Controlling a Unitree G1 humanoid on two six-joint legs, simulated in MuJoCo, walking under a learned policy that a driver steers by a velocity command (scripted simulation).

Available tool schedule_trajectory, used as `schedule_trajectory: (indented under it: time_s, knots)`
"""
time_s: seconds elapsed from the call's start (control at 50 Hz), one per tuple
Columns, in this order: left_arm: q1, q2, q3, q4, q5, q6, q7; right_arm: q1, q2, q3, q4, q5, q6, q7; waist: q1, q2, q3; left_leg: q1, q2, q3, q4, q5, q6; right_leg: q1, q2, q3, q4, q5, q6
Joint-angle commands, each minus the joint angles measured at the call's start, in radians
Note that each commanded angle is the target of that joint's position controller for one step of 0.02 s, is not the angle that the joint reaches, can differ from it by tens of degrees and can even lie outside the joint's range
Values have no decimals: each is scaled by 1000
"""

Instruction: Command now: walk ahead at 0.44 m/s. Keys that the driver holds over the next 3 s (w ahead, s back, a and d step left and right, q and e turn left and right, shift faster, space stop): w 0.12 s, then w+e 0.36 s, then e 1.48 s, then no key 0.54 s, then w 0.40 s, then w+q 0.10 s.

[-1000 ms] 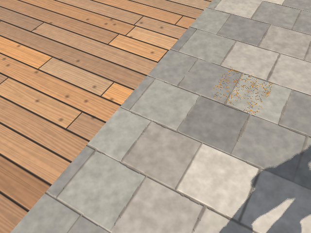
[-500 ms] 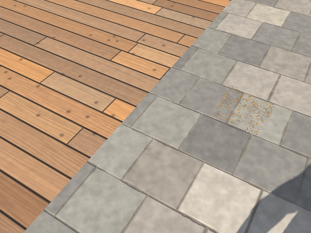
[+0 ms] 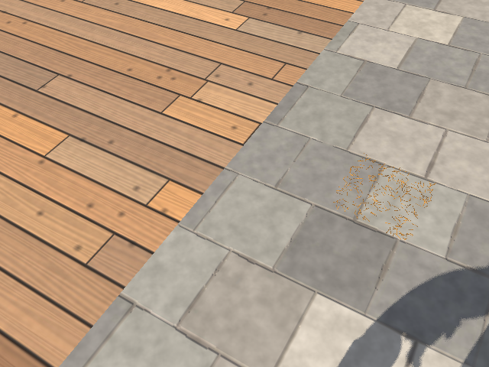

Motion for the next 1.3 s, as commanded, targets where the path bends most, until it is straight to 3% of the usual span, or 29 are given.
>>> schedule_trajectory:
  time_s: [0.02,0.12,0.18,0.22,0.26,0.28,0.3,0.32,0.34,0.36,0.38,0.42,0.48,0.52,0.56,0.64,0.7,0.74,0.76,0.78,0.8,0.82,0.86,0.88,0.9,0.98,1.08,1.16,1.3]
  knots:
    - [113,91,2,5,-4,-20,8,-22,-21,-4,-49,1,13,8,-10,-89,90,-229,23,12,-32,60,-19,99,-260,216,-175,396,-85]
    - [142,84,-11,13,-4,-24,11,-272,3,16,-147,15,16,13,25,-107,138,-172,-17,82,-339,184,-29,48,-219,125,-196,544,-77]
    - [165,103,-9,26,-4,-25,16,-332,-16,17,-182,21,14,9,30,-117,140,-95,-42,91,-452,204,-6,81,-243,153,-173,654,-85]
    - [126,124,-5,19,-1,-26,16,-284,-44,6,-183,22,7,-2,-10,-116,103,-6,-66,81,-489,168,25,125,-255,154,-88,847,-82]
    - [90,146,3,10,1,-24,15,-85,-89,-16,-126,23,-8,-19,-92,-113,-7,213,-108,76,-536,118,55,142,-238,149,140,1002,-65]
    - [69,147,4,2,-6,-21,11,73,-119,-33,-83,13,-19,-30,-162,-94,-86,433,-68,40,-599,150,74,37,-202,134,339,863,-53]
    - [88,95,-7,-28,-12,-20,5,220,-210,-57,-68,-16,-26,-41,-189,11,-217,664,174,-218,-623,-28,110,-147,-136,103,631,478,-46]
    - [229,-6,-18,-29,-49,-5,5,192,-255,-65,-85,-28,-20,-28,-96,189,-305,822,426,-682,-757,-109,234,-454,21,77,972,-273,-20]
    - [141,106,10,-34,-21,8,9,92,-185,-55,-105,7,-10,-20,-82,27,-211,685,376,-676,-825,-258,209,-508,-50,149,1023,-173,-36]
    - [43,109,17,-65,-12,8,3,-13,-115,-33,-124,16,-16,-19,-54,-3,-70,524,339,-509,-865,-249,173,-518,-89,148,978,-74,-37]
    - [4,85,18,-76,-7,10,-1,-51,-77,-24,-123,14,-26,-17,-33,-25,1,416,296,-387,-895,-122,143,-494,-120,144,937,-29,-36]
    - [13,60,24,-79,13,34,-16,-20,-31,-9,-95,17,-40,-32,11,10,29,313,233,-209,-913,42,98,-434,-149,139,886,-12,-22]
    - [-38,36,27,-114,15,65,-29,49,-50,-10,-73,25,-63,-38,27,20,40,306,224,-86,-936,162,89,-480,-164,117,846,34,-7]
    - [-106,41,28,-145,15,75,-33,67,-65,-10,-73,21,-68,-41,32,15,69,307,216,6,-917,401,85,-535,-164,93,795,91,9]
    - [-168,38,22,-177,12,75,-36,75,-64,-5,-71,21,-67,-44,37,33,79,296,181,111,-875,615,72,-521,-148,49,656,161,22]
    - [-292,33,6,-224,9,71,-47,107,-102,-8,-72,27,-53,-55,-4,65,55,345,161,210,-804,735,49,-410,-90,-47,375,286,17]
    - [-266,72,16,-236,24,69,-47,117,-128,-19,-73,28,-34,-68,8,87,11,439,199,218,-673,864,44,-352,-54,-64,318,198,-18]
    - [-179,106,32,-219,30,60,-42,102,-147,-30,-87,28,-16,-76,41,87,-40,472,212,216,-490,905,36,-267,-13,-63,265,119,-56]
    - [-97,124,42,-197,33,47,-35,90,-154,-34,-96,31,-5,-73,80,48,-87,453,200,224,-315,806,13,-168,7,-54,168,177,-77]
    - [-37,196,64,-191,39,31,-23,112,-163,-39,-113,34,1,-67,113,-53,-145,320,148,230,-55,489,-35,-10,-92,81,103,494,-116]
    - [-75,307,90,-211,29,36,-13,206,-59,-23,-155,29,10,-58,6,-235,-218,7,-21,200,273,-435,-82,227,-388,425,239,1201,-259]
    - [-16,324,98,-227,-16,58,-11,185,-87,-22,-172,25,25,-53,66,-159,-355,-77,-61,-5,374,-426,-95,255,-449,603,125,1028,-373]
    - [-165,220,73,-262,-20,84,4,51,-90,-21,-199,20,30,-51,31,-42,-119,-143,10,-45,296,-254,-97,10,-367,486,1,583,-304]
    - [-195,184,62,-262,-20,88,7,22,-100,-25,-206,9,34,-54,6,-24,-59,-127,27,-54,220,-206,-98,-67,-312,438,-25,532,-254]
    - [-203,163,57,-266,-22,88,11,38,-104,-28,-208,-4,48,-56,-12,-39,-53,-82,34,-57,167,-173,-101,-118,-273,395,-40,507,-224]
    - [-188,211,68,-275,-5,72,2,44,-80,-22,-220,3,88,-55,-27,-53,-106,-39,7,-63,72,-115,-110,-140,-210,362,-39,490,-167]
    - [-158,236,77,-292,-7,93,4,-69,-112,-27,-273,5,108,-57,13,-115,-87,-104,-3,-90,-43,-87,-131,-121,-183,450,-86,105,-123]
    - [-133,247,83,-301,-1,103,3,-118,-120,-24,-303,12,104,-62,35,-132,-62,-111,-24,-106,-136,-108,-127,-98,-186,534,-102,-38,-126]
    - [-149,260,90,-324,8,113,-9,-99,-129,-12,-333,34,80,-68,29,-152,-73,52,-94,-106,-335,-181,-79,-113,-171,624,-61,83,-126]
